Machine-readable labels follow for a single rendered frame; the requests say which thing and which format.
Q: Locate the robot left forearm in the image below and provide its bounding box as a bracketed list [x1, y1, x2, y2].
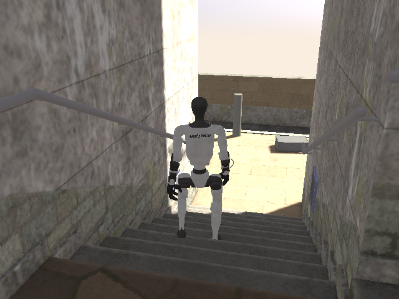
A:
[168, 153, 180, 185]

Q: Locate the left robot shin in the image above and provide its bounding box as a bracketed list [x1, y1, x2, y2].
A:
[178, 190, 186, 230]

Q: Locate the robot right forearm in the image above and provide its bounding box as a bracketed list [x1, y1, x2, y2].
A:
[221, 152, 230, 175]

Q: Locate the robot right upper arm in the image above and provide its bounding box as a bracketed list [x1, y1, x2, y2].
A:
[213, 125, 229, 160]

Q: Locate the robot left hand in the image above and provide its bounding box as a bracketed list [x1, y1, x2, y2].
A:
[167, 184, 182, 201]

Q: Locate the robot right hand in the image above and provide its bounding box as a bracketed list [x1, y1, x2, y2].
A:
[219, 172, 229, 186]

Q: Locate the left robot thigh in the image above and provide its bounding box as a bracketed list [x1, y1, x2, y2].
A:
[178, 173, 191, 199]

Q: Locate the robot left upper arm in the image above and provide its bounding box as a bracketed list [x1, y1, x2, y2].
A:
[173, 125, 186, 162]

